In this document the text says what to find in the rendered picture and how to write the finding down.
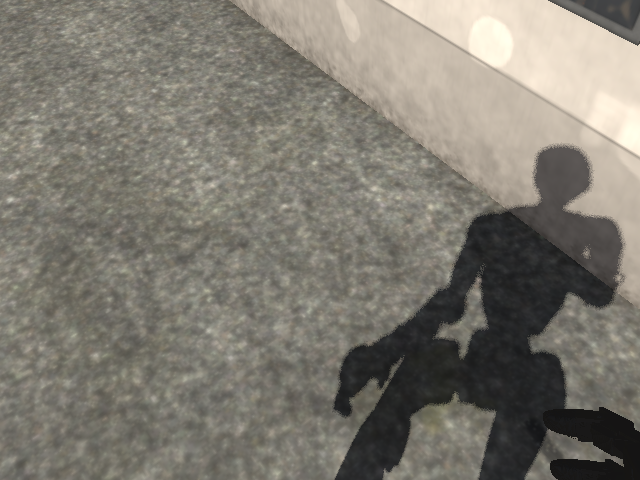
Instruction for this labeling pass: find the robot right hand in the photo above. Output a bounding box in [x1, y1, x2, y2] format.
[543, 407, 640, 480]

